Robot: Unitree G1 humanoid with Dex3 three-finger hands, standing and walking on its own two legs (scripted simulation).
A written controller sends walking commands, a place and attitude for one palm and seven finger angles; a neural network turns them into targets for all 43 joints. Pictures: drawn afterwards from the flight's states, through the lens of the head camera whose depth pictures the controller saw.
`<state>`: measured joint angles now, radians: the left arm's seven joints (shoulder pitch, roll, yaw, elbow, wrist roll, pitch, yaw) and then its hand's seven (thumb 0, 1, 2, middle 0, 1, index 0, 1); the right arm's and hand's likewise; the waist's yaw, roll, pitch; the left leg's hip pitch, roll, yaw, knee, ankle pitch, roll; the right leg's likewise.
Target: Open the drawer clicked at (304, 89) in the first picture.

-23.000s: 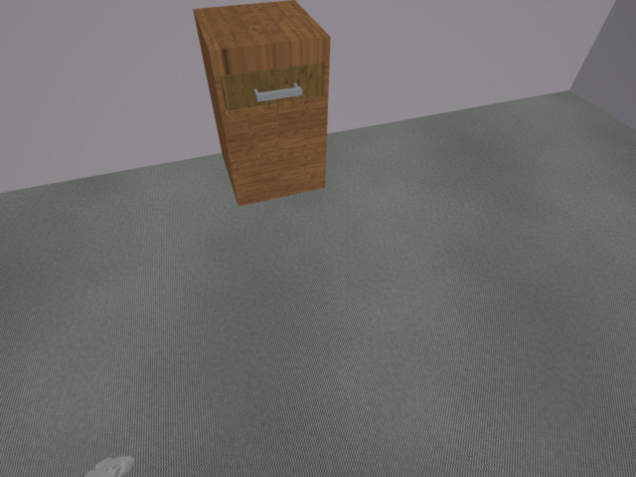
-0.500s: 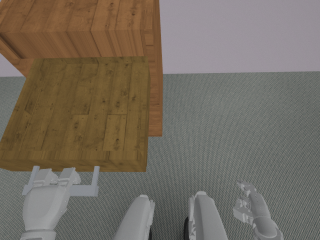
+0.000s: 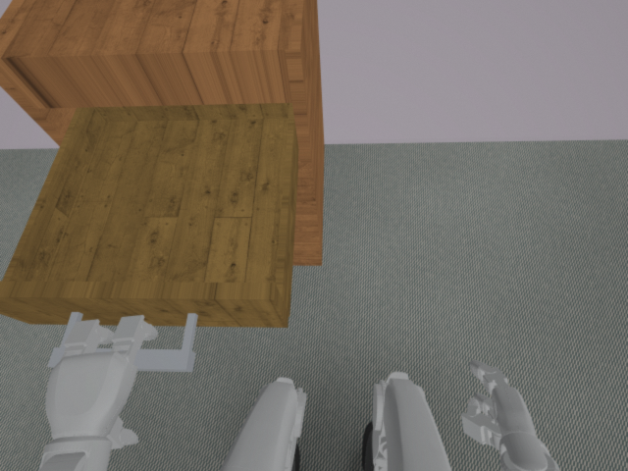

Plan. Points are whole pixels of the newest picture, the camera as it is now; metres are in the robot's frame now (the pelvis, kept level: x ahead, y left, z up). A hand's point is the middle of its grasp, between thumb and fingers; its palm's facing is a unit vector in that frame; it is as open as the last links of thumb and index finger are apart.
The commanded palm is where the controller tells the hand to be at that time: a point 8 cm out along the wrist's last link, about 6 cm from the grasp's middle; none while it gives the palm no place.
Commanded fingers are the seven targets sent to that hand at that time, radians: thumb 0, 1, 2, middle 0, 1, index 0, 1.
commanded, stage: lift the hand off the handle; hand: left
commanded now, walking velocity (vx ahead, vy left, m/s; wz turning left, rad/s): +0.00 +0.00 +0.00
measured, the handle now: (127, 340) +0.26 +0.27 -0.03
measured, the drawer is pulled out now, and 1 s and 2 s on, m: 0.30 0.29 0.29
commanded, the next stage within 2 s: none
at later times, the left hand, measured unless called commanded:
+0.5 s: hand (119, 370) +0.22 +0.27 -0.04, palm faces -0.05 -0.04 -1.00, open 13.7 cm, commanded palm +0.20 +0.27 +0.01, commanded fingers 0.00 -0.50 0.30 -0.30 -1.20 -0.30 -1.20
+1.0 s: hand (98, 376) +0.21 +0.27 +0.01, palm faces -0.05 -0.04 -1.00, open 13.8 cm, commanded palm +0.19 +0.27 +0.05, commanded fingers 0.00 -0.50 0.30 -0.30 -1.20 -0.30 -1.20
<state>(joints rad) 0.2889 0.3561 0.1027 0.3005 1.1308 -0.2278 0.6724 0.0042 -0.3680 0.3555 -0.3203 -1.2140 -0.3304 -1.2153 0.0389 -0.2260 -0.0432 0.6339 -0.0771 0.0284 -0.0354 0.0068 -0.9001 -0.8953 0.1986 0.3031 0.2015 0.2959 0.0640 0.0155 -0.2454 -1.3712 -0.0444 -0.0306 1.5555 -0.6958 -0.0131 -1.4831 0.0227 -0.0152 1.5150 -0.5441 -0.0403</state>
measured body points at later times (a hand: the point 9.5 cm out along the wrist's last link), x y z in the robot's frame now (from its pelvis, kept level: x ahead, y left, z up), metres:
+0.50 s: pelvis +0.00 +0.00 +0.01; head +0.13 -0.02 +0.44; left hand +0.22 +0.27 +0.01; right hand +0.19 -0.24 -0.13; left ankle +0.01 +0.13 -0.56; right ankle +0.07 -0.10 -0.56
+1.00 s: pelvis +0.01 +0.00 +0.05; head +0.11 -0.02 +0.49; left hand +0.21 +0.27 +0.06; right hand +0.22 -0.23 -0.07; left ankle +0.01 +0.13 -0.56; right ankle +0.07 -0.10 -0.56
